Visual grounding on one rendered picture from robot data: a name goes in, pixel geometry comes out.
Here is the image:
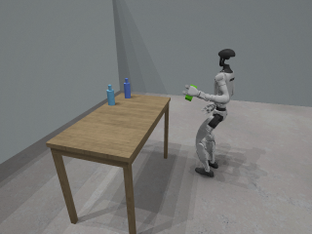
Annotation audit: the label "right robot hand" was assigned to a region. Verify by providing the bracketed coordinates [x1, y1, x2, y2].
[202, 102, 215, 115]

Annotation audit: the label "robot left forearm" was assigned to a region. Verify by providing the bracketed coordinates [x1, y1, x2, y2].
[196, 91, 228, 103]

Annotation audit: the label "robot torso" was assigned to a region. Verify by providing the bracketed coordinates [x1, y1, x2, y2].
[213, 70, 234, 122]

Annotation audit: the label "sponge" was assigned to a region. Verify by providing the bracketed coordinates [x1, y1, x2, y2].
[185, 84, 197, 101]

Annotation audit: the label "left robot hand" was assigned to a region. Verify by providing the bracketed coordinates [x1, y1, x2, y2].
[182, 85, 199, 97]

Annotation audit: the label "table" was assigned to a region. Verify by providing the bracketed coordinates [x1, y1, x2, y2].
[46, 93, 171, 234]

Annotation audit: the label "robot left upper arm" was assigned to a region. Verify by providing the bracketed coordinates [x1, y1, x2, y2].
[214, 72, 230, 104]

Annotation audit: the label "right robot foot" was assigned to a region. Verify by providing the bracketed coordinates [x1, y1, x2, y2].
[208, 160, 218, 169]

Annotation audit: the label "robot right upper arm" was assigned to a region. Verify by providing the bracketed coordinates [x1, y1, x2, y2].
[231, 71, 235, 96]

